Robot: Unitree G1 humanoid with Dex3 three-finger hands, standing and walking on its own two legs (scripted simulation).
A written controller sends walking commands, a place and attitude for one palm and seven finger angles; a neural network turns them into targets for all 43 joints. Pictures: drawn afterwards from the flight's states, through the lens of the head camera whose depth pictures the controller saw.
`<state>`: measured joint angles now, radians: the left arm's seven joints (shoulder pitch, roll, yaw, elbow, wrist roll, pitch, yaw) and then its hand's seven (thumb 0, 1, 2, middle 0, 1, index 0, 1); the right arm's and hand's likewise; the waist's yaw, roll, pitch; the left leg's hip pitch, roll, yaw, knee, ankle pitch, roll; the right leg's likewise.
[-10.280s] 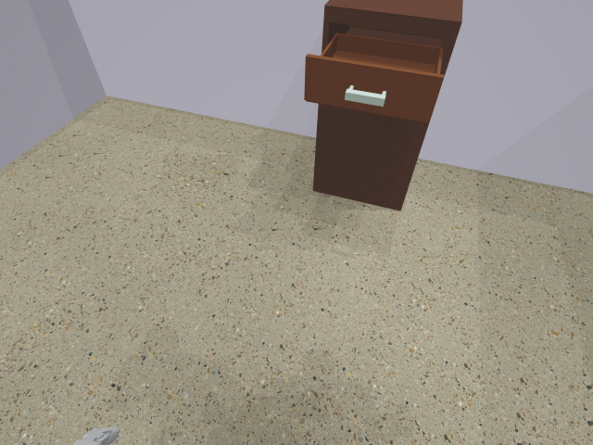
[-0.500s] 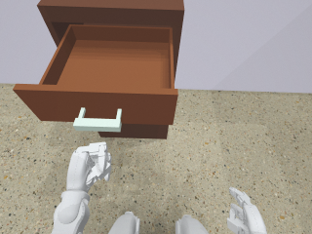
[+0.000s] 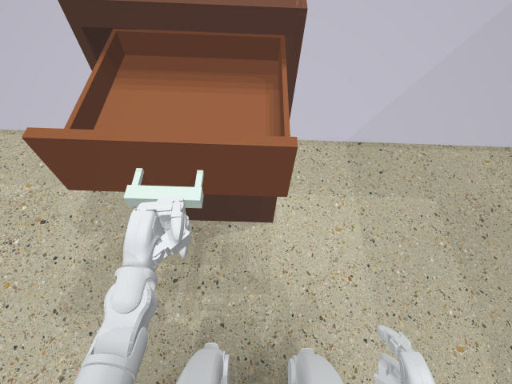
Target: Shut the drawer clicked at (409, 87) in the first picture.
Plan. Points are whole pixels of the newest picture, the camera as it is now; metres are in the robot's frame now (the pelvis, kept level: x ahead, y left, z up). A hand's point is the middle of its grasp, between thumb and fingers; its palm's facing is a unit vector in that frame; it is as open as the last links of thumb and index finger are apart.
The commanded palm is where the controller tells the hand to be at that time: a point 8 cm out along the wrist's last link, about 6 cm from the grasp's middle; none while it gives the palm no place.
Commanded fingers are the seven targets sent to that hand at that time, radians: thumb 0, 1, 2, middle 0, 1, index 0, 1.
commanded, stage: push the drawer shut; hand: left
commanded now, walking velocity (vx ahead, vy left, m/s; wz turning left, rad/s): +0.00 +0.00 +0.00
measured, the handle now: (167, 185) +0.41 +0.16 +0.05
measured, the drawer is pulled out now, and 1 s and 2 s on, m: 0.28 0.15 0.03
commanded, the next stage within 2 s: none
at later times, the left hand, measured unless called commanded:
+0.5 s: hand (195, 195) +0.40 +0.11 +0.04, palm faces -0.01 -1.00 -0.03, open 3.1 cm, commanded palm +0.38 +0.16 +0.05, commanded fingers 0.00 0.90 0.90 -1.40 -1.60 -1.40 -1.60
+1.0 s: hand (200, 164) +0.46 +0.11 +0.04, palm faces +0.02 -1.00 -0.04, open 3.1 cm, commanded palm +0.44 +0.16 +0.05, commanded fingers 0.00 0.90 0.90 -1.40 -1.60 -1.40 -1.60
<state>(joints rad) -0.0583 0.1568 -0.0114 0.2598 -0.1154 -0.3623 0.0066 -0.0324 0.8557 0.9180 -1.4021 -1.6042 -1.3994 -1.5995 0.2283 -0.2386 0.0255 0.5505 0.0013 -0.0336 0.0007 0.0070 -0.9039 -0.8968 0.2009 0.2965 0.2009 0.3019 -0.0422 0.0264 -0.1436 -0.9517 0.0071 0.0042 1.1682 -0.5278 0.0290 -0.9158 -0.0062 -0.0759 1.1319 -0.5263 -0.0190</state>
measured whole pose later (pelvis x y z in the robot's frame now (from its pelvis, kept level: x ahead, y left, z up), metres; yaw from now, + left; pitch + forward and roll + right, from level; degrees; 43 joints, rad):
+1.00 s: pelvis -0.01 +0.00 -0.01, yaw -1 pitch +22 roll -2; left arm -0.70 0.25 0.21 0.95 -0.07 -0.47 0.01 -0.01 0.88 0.94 -1.40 -1.60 -1.40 -1.60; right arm 0.30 -0.25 0.02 0.64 -0.03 0.01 0.02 0.00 -0.91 -0.90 0.20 0.30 0.20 0.30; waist -0.13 0.03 -0.13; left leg -1.05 0.02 0.02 1.17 -0.49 0.02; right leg -1.03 0.01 -0.06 1.14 -0.49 -0.03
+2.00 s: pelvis +0.00 +0.01 -0.02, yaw -3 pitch +30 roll -4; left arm -1.13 0.48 0.36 1.28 0.04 -0.41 0.01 0.01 0.88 0.93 -1.40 -1.60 -1.40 -1.60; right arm 0.39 -0.24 0.05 0.63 -0.08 0.09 0.06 0.00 -0.91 -0.90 0.20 0.30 0.20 0.30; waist -0.26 0.05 -0.12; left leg -1.23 0.04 0.00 1.24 -0.53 0.04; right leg -1.18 0.03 -0.08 1.16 -0.49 -0.01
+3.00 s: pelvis -0.04 +0.01 -0.05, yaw -5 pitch +34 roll -8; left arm -1.43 0.72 0.38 1.37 0.13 -0.24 -0.03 0.05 0.77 0.93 -1.40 -1.60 -1.40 -1.60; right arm 0.45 -0.25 0.12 0.62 -0.10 0.03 0.06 0.00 -0.91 -0.90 0.20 0.30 0.20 0.30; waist -0.37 0.07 -0.09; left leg -1.44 0.06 -0.04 1.34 -0.50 0.05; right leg -1.37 0.05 -0.11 1.22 -0.44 -0.01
